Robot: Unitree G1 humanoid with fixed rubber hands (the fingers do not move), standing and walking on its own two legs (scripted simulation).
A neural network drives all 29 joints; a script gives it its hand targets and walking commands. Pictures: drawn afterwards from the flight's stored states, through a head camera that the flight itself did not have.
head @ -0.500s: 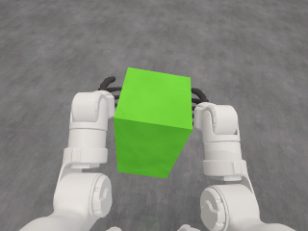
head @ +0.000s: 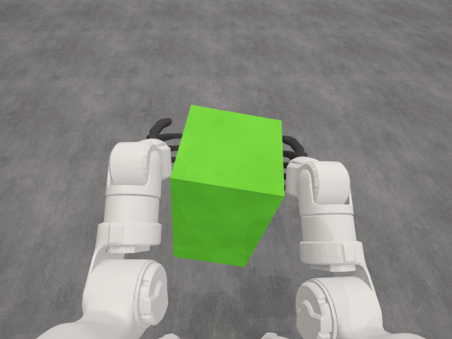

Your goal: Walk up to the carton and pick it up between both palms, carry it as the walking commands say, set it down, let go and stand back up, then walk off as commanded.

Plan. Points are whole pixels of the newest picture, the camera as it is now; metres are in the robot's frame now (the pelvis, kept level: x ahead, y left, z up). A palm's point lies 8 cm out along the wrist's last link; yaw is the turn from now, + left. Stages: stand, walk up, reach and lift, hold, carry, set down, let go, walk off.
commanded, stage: carry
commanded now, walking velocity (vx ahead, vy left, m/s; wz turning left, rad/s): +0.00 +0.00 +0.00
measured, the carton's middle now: (221, 196) +0.36 +0.04 +0.06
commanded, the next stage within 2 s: none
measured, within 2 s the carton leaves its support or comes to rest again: neither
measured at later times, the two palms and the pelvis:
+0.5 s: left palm (173, 219) +0.26 +0.10 +0.15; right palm (346, 238) +0.24 -0.14 +0.13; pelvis -0.10 -0.04 +0.01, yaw +0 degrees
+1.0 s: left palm (174, 293) +0.16 +0.08 +0.15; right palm (382, 314) +0.15 -0.15 +0.14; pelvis -0.21 -0.05 +0.01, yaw +0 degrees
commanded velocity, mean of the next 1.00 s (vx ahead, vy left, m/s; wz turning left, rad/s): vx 0.00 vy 0.00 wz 0.00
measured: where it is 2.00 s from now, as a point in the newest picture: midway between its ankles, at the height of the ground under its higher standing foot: outside the picture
